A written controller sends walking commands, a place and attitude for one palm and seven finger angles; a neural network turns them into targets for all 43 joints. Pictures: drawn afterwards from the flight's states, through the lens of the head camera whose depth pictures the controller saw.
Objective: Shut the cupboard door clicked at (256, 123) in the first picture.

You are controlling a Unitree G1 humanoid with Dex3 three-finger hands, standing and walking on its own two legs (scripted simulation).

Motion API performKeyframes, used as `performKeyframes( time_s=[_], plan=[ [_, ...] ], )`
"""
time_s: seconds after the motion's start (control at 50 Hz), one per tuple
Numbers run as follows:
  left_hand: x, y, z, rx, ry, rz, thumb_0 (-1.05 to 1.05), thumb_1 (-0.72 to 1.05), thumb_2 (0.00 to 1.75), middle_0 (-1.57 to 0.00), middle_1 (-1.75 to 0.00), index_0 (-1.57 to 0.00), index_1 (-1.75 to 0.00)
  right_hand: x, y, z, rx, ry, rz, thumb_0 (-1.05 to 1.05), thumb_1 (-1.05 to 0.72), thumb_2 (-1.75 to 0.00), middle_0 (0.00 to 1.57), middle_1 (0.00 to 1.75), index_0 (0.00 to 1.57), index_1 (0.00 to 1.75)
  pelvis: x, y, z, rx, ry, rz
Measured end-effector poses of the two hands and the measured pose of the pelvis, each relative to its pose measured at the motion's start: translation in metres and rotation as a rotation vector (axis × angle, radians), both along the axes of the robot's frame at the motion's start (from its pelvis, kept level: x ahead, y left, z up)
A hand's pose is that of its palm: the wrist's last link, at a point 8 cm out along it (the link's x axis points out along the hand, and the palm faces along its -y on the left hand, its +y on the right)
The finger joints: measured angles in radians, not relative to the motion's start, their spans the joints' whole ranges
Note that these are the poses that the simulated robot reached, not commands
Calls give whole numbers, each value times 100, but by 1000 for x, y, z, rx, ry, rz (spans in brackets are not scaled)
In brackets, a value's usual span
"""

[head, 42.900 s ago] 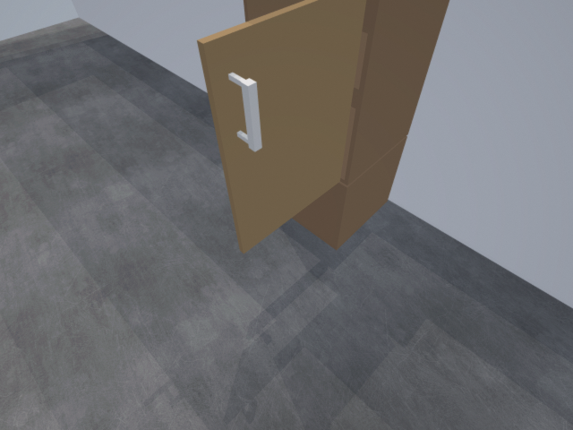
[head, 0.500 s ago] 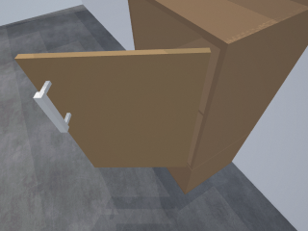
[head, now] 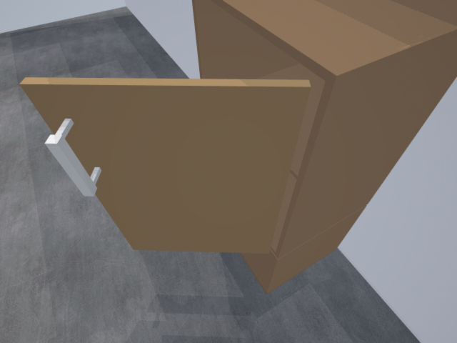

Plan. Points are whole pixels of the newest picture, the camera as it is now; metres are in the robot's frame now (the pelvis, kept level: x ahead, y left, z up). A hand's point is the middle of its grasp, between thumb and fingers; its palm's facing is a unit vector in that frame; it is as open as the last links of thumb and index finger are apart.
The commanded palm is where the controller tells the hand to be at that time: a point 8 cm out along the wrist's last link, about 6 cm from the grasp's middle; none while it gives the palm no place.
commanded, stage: look again from close up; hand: left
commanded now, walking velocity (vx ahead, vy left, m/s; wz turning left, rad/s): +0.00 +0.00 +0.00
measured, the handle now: (78, 159) +0.38 +0.29 +0.11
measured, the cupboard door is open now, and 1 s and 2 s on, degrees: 58 58 58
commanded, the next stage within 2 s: shuffle to correct the standing spot in 0.54 s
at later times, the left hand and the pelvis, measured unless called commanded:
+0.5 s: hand out of the picture -0.01 +0.19 -0.17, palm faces +0.03 -0.98 -0.22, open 7.3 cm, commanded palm none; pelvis -0.01 +0.01 +0.00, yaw +1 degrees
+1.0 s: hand out of the picture -0.02 +0.23 -0.18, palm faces +0.08 -0.97 -0.25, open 7.4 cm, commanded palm none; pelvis -0.04 +0.05 -0.01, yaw +1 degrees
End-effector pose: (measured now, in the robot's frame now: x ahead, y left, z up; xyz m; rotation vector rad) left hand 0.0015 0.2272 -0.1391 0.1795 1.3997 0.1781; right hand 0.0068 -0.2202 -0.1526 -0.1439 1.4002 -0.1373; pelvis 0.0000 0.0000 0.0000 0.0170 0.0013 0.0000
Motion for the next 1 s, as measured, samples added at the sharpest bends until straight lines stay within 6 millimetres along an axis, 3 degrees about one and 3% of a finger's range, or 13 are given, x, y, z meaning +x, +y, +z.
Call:
performKeyframes(
  time_s=[0.44, 0.74, 0.88, 1.0],
  plan=[
    [-12, 7, -1, -13, 2, 13, 1, 92, 89, -20, -30, -20, -30, -26, 17, 3, 15, 46, -1, 1, -92, -90, 20, 30, 20, 30, -10, 8, 2, -1, -5, 9],
    [-18, 13, -1, -13, 4, 21, 1, 92, 89, -20, -30, -20, -30, -26, 21, 4, 8, 37, 1, 1, -92, -90, 20, 30, 20, 30, -15, 15, 2, 2, -3, 9],
    [-17, 26, -2, 12, -25, 33, 0, 91, 89, -20, -30, -20, -30, -19, 20, -1, -7, 8, 5, 1, -92, -90, 20, 30, 20, 30, -28, 23, -3, 2, -5, 10],
    [-25, 53, -6, 20, -46, 53, 0, 90, 89, -20, -30, -20, -30, -10, 26, 2, -46, -21, 22, 1, -91, -90, 20, 30, 20, 30, -44, 45, -6, 1, -10, 23]
  ],
)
